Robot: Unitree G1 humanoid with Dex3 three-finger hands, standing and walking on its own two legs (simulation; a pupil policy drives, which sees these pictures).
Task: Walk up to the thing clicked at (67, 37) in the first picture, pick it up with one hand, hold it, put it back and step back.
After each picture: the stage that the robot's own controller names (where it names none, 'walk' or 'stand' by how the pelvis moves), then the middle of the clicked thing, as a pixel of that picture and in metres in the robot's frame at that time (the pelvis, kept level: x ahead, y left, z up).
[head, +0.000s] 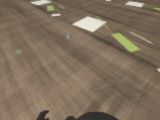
stand; (68, 36) +2.02 +0.59 -0.72
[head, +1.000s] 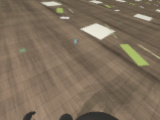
walk; (75, 41) +1.93 +0.27 -0.70
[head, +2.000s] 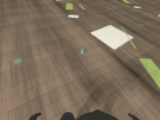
walk; (82, 51) +1.35 +0.10 -0.71
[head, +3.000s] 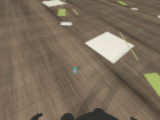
walk; (75, 70) +0.87 +0.19 -0.71
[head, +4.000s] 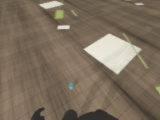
walk; (71, 86) +0.54 +0.24 -0.69
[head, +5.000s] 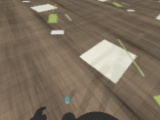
stand; (67, 100) +0.37 +0.22 -0.70
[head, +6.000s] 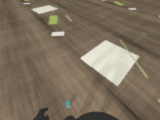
stand; (68, 104) +0.31 +0.23 -0.71
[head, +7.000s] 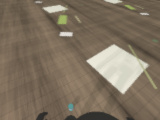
stand; (70, 107) +0.29 +0.18 -0.72
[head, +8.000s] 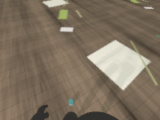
stand; (71, 102) +0.31 +0.18 -0.72
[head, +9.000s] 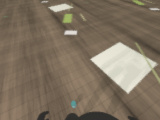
stand; (73, 104) +0.31 +0.18 -0.72
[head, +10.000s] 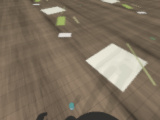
stand; (71, 106) +0.31 +0.18 -0.72
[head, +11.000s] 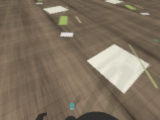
stand; (72, 106) +0.31 +0.16 -0.72
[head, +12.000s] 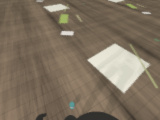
stand; (72, 105) +0.31 +0.16 -0.72
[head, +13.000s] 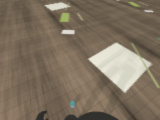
go down; (72, 104) +0.31 +0.16 -0.72
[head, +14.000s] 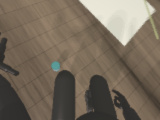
go down; (56, 66) +0.37 +0.24 -0.30
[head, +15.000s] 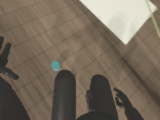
close in; (55, 66) +0.37 +0.25 -0.28
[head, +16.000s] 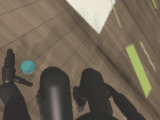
close in; (28, 67) +0.33 +0.28 -0.21
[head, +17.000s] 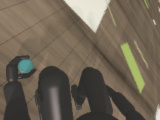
close; (25, 67) +0.33 +0.28 -0.21
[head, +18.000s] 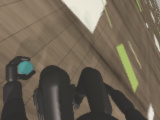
lift; (25, 68) +0.32 +0.28 -0.22
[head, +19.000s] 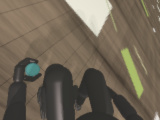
lift; (32, 70) +0.30 +0.27 -0.20
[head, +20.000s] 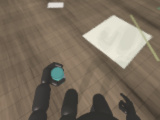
lift; (58, 76) +0.31 +0.19 +0.01
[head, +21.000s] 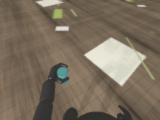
hold; (63, 76) +0.33 +0.18 +0.02
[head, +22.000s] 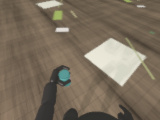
hold; (65, 78) +0.31 +0.17 +0.02
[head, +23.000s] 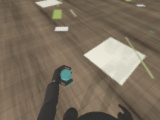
hold; (67, 78) +0.32 +0.15 +0.01
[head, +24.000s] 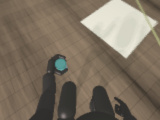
crouch; (62, 66) +0.38 +0.19 -0.06
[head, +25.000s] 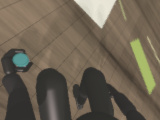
lower; (22, 61) +0.36 +0.31 -0.21
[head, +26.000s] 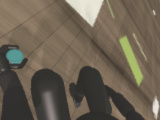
lower; (16, 58) +0.39 +0.31 -0.21
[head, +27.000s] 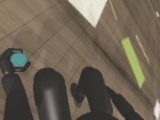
lower; (20, 61) +0.36 +0.30 -0.22
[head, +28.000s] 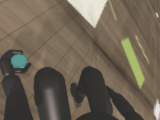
lower; (20, 62) +0.35 +0.30 -0.22
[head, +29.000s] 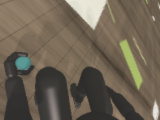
loosen; (23, 64) +0.35 +0.29 -0.22
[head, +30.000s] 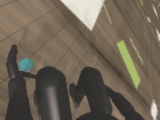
withdraw; (25, 66) +0.35 +0.27 -0.23
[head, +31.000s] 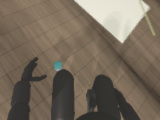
stand; (58, 66) +0.37 +0.24 -0.29
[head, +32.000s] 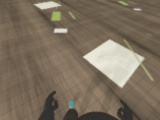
stand; (71, 104) +0.31 +0.15 -0.65
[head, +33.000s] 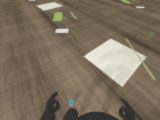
stand; (71, 102) +0.33 +0.18 -0.66
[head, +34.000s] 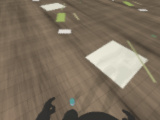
stand; (72, 102) +0.34 +0.17 -0.68
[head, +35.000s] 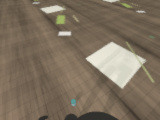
walk; (73, 102) +0.35 +0.16 -0.72
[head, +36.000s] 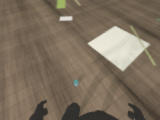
walk; (76, 82) +0.50 +0.17 -0.69
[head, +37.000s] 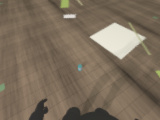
walk; (79, 67) +0.80 +0.15 -0.70
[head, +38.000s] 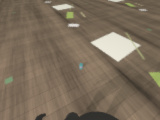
stand; (81, 66) +1.01 +0.16 -0.71
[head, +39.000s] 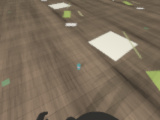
stand; (78, 66) +0.99 +0.17 -0.73
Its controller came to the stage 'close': yes
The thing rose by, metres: 0.71
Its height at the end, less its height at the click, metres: +0.00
